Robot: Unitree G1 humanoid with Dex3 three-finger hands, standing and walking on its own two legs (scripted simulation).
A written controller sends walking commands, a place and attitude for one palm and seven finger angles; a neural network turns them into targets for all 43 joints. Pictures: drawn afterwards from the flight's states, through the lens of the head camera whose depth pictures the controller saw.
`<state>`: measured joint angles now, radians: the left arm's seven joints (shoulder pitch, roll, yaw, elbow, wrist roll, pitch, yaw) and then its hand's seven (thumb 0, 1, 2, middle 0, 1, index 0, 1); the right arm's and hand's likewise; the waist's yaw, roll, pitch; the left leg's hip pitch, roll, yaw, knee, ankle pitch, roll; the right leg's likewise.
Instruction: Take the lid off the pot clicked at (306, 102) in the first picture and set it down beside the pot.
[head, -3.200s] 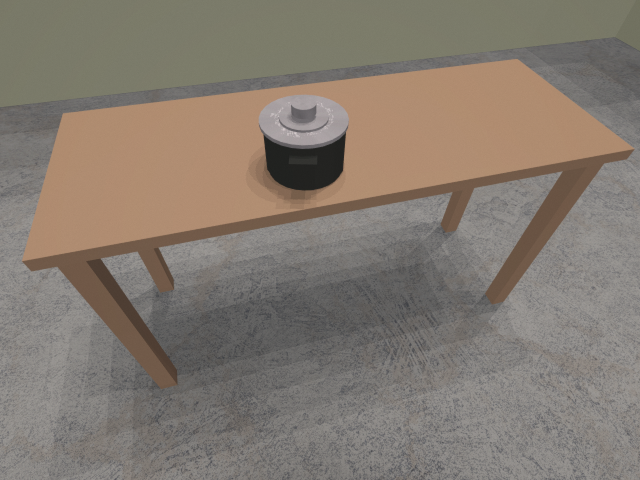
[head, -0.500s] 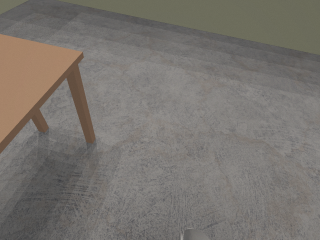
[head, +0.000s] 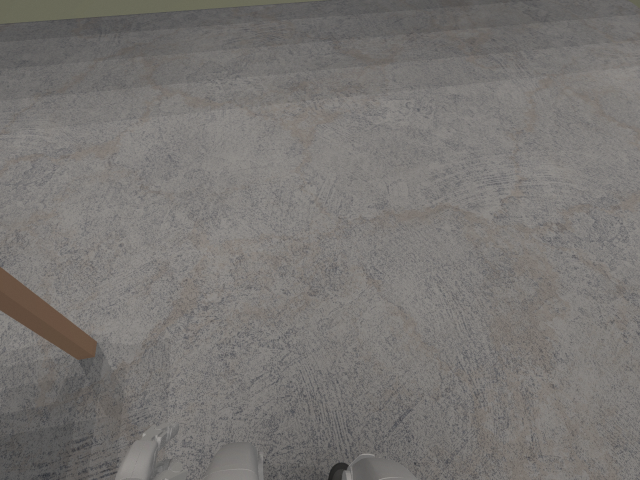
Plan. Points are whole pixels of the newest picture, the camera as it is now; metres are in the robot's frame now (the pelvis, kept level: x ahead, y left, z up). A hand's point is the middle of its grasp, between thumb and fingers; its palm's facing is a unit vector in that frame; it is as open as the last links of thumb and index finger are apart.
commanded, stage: walk to a spot facing it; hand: left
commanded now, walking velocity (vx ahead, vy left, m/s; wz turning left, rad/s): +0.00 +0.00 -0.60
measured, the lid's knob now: out of the picture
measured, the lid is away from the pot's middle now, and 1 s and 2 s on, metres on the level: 0.00 0.00 0.00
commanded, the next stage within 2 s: turn to face it in 1.12 s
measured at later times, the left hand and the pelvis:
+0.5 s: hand out of the picture +0.13 +0.27 -0.16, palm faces -0.22 -0.95 -0.20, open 7.4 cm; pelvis +0.03 +0.07 +0.02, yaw -19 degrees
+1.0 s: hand (238, 431) +0.19 +0.12 -0.13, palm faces -0.53 -0.80 -0.27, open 7.4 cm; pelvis +0.01 +0.00 +0.02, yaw -36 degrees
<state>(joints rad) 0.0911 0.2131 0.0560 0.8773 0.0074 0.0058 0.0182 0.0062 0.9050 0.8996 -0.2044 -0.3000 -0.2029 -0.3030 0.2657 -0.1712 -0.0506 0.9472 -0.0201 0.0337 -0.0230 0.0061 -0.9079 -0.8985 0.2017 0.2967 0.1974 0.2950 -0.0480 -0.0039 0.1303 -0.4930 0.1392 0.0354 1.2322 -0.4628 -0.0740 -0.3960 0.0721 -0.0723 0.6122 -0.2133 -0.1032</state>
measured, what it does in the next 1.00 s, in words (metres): steps on the spot, turning right: left foot, then right foot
